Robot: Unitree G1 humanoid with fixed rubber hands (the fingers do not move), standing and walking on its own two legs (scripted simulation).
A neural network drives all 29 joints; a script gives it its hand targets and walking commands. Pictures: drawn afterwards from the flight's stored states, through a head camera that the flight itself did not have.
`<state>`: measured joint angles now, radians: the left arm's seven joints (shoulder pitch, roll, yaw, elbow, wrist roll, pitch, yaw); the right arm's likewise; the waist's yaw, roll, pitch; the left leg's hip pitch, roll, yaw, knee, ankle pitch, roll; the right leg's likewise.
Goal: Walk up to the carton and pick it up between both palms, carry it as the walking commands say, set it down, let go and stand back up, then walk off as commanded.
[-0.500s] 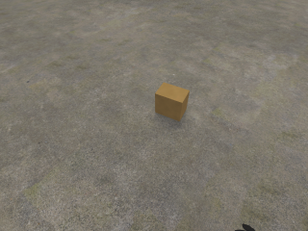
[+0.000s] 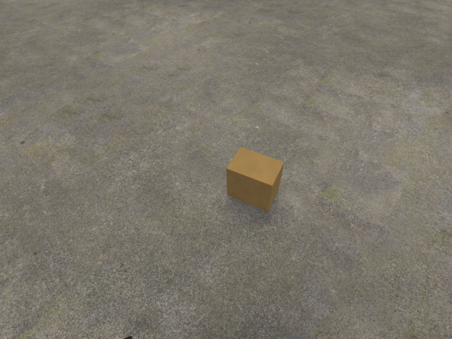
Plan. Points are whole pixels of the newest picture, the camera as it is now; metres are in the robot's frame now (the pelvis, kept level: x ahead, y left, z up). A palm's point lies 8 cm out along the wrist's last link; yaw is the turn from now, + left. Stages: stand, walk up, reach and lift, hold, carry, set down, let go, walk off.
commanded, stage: walk up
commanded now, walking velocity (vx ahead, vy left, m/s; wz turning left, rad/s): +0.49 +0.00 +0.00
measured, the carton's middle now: (254, 179) +0.92 -0.15 -0.64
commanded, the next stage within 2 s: none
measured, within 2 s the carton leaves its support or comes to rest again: neither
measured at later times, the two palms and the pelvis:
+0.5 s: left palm (120, 241) +0.36 +0.26 -0.12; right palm (353, 335) +0.14 -0.21 -0.12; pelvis +0.23 +0.02 +0.01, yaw +0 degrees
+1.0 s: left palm (123, 194) +0.50 +0.29 -0.13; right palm (308, 190) +0.46 -0.21 -0.10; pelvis +0.45 +0.04 +0.02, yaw -1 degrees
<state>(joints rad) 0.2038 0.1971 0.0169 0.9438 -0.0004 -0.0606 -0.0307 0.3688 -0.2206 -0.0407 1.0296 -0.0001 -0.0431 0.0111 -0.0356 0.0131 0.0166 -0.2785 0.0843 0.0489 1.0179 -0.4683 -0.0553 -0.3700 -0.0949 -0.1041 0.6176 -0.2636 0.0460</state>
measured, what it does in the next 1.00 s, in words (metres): walks ahead: left foot, then right foot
